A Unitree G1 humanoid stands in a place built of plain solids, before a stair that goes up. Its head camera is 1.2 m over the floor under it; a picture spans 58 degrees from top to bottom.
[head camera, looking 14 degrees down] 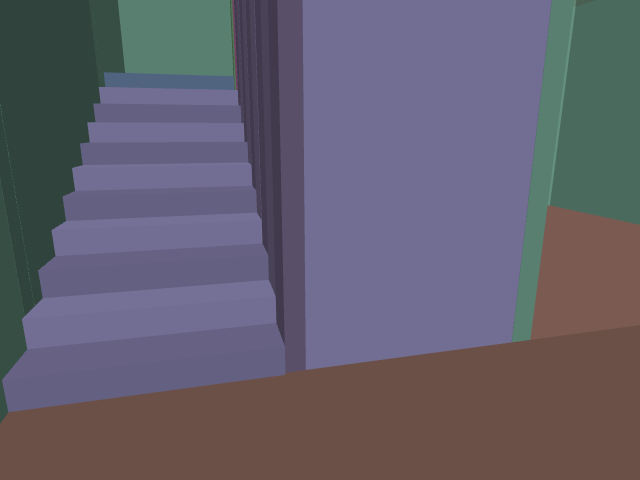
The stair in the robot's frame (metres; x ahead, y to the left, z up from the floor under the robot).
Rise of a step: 0.16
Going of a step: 0.28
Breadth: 1.24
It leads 14 degrees to the left of straight ahead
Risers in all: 11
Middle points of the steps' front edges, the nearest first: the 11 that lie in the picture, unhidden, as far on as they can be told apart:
1.82 0.78 0.16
2.09 0.84 0.32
2.37 0.91 0.48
2.64 0.98 0.64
2.92 1.05 0.80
3.19 1.12 0.96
3.46 1.19 1.12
3.74 1.26 1.28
4.01 1.33 1.44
4.29 1.40 1.60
4.56 1.47 1.76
